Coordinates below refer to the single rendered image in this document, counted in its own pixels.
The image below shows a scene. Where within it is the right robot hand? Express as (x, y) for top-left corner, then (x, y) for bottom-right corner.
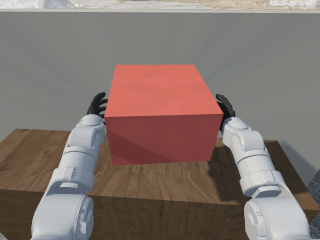
(216, 94), (236, 132)

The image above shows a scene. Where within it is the robot left forearm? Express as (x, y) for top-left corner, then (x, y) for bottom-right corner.
(31, 114), (105, 236)

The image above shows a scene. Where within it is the robot right forearm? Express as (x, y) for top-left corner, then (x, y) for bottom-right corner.
(221, 117), (310, 235)

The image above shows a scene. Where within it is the left robot upper arm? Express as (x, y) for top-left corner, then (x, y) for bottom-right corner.
(30, 193), (94, 240)

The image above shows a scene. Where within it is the right robot upper arm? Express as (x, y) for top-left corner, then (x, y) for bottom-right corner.
(244, 196), (320, 240)

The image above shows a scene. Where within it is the pedestal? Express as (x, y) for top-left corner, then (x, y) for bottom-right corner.
(0, 128), (320, 240)

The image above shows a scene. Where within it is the carton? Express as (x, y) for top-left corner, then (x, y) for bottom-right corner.
(104, 64), (224, 166)

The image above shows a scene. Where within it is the left robot hand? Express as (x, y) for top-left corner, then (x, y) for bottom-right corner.
(86, 92), (108, 125)

